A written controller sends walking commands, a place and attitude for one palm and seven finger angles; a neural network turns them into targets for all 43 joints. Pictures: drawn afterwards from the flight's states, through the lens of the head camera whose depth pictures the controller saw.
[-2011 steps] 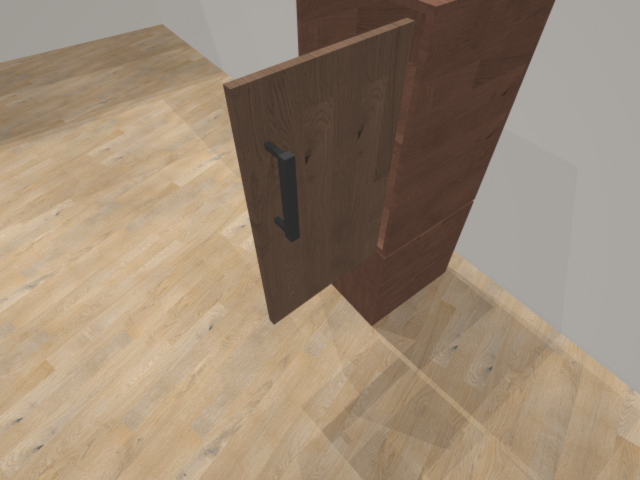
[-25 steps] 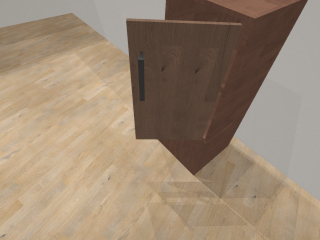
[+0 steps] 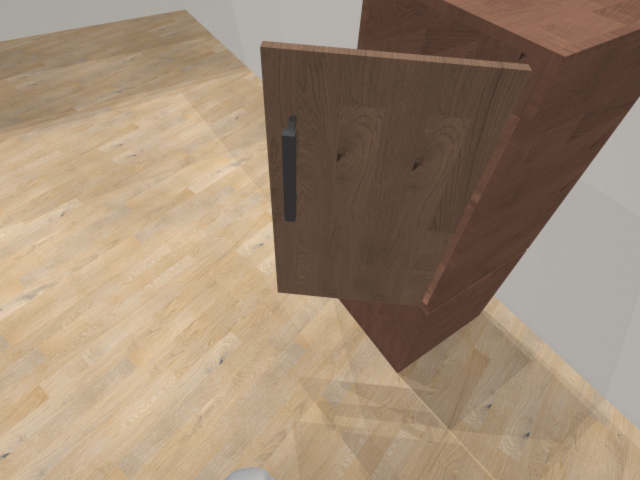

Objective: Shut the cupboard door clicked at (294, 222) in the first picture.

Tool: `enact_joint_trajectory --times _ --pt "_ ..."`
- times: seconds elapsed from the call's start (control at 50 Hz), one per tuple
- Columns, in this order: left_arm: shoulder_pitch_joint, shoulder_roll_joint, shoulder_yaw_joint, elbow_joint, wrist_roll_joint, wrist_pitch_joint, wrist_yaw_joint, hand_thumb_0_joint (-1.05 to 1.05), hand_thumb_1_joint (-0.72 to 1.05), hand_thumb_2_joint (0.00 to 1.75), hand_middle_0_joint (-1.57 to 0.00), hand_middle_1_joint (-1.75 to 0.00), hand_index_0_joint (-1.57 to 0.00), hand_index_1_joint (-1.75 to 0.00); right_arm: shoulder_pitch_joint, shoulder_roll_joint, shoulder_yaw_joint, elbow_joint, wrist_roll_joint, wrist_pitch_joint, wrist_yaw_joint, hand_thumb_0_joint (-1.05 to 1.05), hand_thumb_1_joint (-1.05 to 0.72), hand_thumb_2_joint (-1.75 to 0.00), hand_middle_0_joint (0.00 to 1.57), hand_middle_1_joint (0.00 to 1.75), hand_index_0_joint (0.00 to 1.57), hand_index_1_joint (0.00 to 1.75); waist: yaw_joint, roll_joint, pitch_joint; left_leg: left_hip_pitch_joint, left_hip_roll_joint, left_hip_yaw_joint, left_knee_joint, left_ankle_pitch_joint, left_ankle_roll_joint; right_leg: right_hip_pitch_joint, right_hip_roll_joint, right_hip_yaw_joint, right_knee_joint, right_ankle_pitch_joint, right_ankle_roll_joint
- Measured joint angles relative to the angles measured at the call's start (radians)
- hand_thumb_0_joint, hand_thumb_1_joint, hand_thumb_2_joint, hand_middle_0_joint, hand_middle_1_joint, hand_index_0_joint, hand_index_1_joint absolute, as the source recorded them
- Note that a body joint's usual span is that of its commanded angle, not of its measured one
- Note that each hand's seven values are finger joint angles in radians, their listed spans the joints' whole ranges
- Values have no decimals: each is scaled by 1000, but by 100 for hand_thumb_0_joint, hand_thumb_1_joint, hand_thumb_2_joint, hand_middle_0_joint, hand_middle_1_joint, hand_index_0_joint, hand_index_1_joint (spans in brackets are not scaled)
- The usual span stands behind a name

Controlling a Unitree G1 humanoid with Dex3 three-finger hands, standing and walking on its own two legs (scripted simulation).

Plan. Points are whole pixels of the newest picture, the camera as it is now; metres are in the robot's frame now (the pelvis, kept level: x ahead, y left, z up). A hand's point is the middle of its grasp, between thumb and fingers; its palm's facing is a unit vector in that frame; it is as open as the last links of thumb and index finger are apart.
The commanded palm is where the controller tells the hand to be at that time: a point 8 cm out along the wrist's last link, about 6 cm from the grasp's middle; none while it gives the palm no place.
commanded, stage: shuffle to correct the standing spot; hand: left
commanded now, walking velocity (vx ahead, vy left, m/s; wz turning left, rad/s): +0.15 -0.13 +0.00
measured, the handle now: (291, 171) +0.55 +0.10 +0.07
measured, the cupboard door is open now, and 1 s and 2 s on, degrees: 51 51 51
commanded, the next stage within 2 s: come to a stop and stand still in 0.46 s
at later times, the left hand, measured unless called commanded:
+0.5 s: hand (223, 450) +0.19 +0.15 -0.17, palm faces +0.00 -0.98 -0.20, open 7.3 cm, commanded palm none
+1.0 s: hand (261, 451) +0.19 +0.10 -0.18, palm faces +0.06 -0.97 -0.22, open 7.3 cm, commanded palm none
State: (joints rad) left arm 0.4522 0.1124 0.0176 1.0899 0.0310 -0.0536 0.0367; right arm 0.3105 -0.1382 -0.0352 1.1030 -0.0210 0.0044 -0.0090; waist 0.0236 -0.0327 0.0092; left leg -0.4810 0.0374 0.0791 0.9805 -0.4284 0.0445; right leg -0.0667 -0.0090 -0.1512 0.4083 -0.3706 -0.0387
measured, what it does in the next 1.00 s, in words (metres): walks ahead: left foot, then right foot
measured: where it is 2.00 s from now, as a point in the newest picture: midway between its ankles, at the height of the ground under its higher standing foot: outside the picture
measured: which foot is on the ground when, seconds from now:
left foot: up 0.00-0.12, down 0.14-0.54, up 0.56-0.76, down 0.78-1.00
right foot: down 0.00-0.14, up 0.16-0.52, down 0.54-1.00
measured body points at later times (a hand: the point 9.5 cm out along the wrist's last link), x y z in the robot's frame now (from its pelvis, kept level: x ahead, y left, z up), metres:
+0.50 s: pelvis +0.12 -0.04 +0.00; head +0.16 -0.03 +0.45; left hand +0.19 +0.21 -0.15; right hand +0.15 -0.28 -0.15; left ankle +0.12 +0.10 -0.74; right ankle +0.15 -0.19 -0.72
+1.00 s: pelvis +0.15 -0.09 +0.00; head +0.19 -0.08 +0.44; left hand +0.19 +0.15 -0.16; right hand +0.22 -0.31 -0.15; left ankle +0.17 +0.01 -0.74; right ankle +0.12 -0.20 -0.73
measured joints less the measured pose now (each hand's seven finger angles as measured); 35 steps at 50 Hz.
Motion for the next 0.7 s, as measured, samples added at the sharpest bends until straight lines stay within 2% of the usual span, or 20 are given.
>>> enact_joint_trajectory --times 0.08,0.12,0.14,0.2,0.22,0.26,0.3,0.38,0.48,0.54,0.56,0.6,0.64,0.66,0.7 --pt "34 -21 -11 37 2 11 -10 0 91 90 -20 -30 -20 -30 -92 -15 -6 -58 3 -16 -2 1 -92 -90 20 30 20 30 -2 -9 30 -10 12 35 -184 96 -1 55 -2 1 -8 -37 17" --pt "50 -25 -13 49 -3 18 -16 0 91 90 -20 -30 -20 -30 -125 -15 -3 -85 1 -40 -4 0 -92 -90 20 30 20 30 -5 -16 45 40 3 57 -320 201 6 54 -7 5 68 -91 24" --pt "59 -28 -13 54 -7 24 -19 0 90 90 -20 -30 -20 -30 -135 -16 -2 -97 -3 -53 -8 0 -92 -90 20 30 20 30 -8 -12 46 61 8 56 -346 227 19 24 -7 9 161 -122 23" --pt "27 -6 -8 49 -11 55 -21 0 90 90 -20 -30 -20 -30 -151 7 11 -113 -4 -66 -18 0 -92 -90 20 30 20 30 -11 -39 47 76 9 75 -294 148 21 -164 -4 86 616 -164 4" --pt "5 4 -2 39 -7 61 -20 0 90 90 -20 -30 -20 -30 -146 13 14 -114 -5 -66 -20 0 -91 -90 20 30 20 30 -12 -39 44 91 10 73 -309 142 16 -224 -1 96 724 -141 3" --pt "-48 24 13 6 -1 65 -23 1 91 90 -20 -30 -20 -30 -130 22 8 -111 -2 -66 -31 -1 -92 -90 20 30 20 30 -10 -33 40 124 11 61 -370 166 -2 -327 -13 105 825 -71 12" --pt "-100 39 24 -39 0 63 -28 1 91 90 -20 -30 -20 -30 -120 8 -2 -106 -2 -65 -41 -2 -95 -90 20 30 20 30 -7 -23 39 152 13 49 -433 193 -5 -396 -35 114 804 -16 26" --pt "-177 61 41 -109 -2 66 -33 0 91 90 -20 -30 -20 -30 -103 -16 -3 -90 -12 -46 -30 -2 -95 -90 20 30 20 30 -5 -6 31 192 28 34 -510 219 -24 -436 -75 121 594 40 55" --pt "-229 92 48 -139 -3 77 -45 0 92 90 -20 -30 -20 -30 -85 -25 -13 -92 -19 -21 -19 -1 -92 -90 20 30 20 30 -39 14 32 209 60 21 -492 187 -67 -361 -80 91 303 72 71" --pt "-231 110 46 -155 -1 68 -51 0 92 90 -20 -30 -20 -30 -60 -33 -21 -93 -15 -5 -16 -1 -91 -90 20 30 20 30 -46 16 25 186 76 15 -396 119 -94 -274 -67 78 129 161 59" --pt "-239 104 45 -152 2 67 -47 0 91 90 -20 -30 -20 -30 -62 -43 -25 -88 -12 4 -17 0 -91 -90 20 30 20 30 -45 34 30 160 85 -1 -320 38 -89 -280 -54 72 152 152 52" --pt "-249 87 36 -155 5 73 -40 0 91 90 -20 -30 -20 -30 -61 -58 -32 -83 -6 27 -26 0 -91 -90 20 30 20 30 -44 56 39 93 68 -37 -128 -90 -71 -274 -40 53 174 113 41" --pt "-246 72 31 -157 4 73 -31 0 91 90 -20 -30 -20 -30 -61 -61 -32 -78 -2 37 -30 0 -91 -90 20 30 20 30 -37 55 41 48 43 -35 10 -108 -65 -250 -33 45 152 104 33" --pt "-243 66 27 -153 2 71 -26 0 91 90 -20 -30 -20 -30 -62 -61 -29 -76 0 37 -28 0 -91 -90 20 30 20 30 -36 49 42 41 31 -28 31 -99 -67 -237 -30 44 136 108 31" --pt "-236 56 17 -141 0 66 -17 0 91 90 -20 -30 -20 -30 -64 -53 -22 -77 7 32 -25 0 -91 -90 20 30 20 30 -35 34 42 59 11 -14 -36 -76 -73 -217 -27 41 115 113 25"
